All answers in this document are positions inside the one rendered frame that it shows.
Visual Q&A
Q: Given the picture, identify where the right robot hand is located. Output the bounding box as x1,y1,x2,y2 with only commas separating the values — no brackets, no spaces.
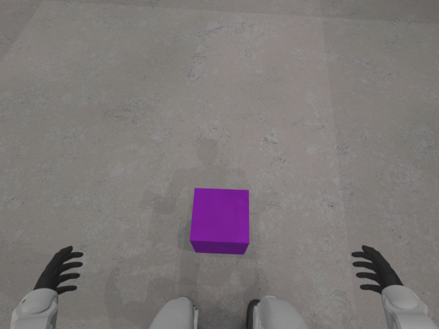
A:
351,245,403,294

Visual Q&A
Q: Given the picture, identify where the left robot hand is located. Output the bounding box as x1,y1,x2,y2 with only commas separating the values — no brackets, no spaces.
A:
33,246,83,295

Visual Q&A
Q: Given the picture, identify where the left robot forearm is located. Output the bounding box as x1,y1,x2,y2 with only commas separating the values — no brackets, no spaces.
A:
10,288,58,329

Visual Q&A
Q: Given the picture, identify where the robot right foot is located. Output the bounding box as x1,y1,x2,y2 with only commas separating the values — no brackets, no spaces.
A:
246,300,260,329

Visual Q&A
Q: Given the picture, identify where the carton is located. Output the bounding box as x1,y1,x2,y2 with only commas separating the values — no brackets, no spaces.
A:
190,188,250,254

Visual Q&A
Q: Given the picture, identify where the right robot forearm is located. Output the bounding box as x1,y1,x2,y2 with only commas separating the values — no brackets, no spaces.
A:
381,285,439,329

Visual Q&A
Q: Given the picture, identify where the right robot thigh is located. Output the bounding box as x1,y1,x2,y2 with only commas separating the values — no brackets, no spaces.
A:
253,299,309,329

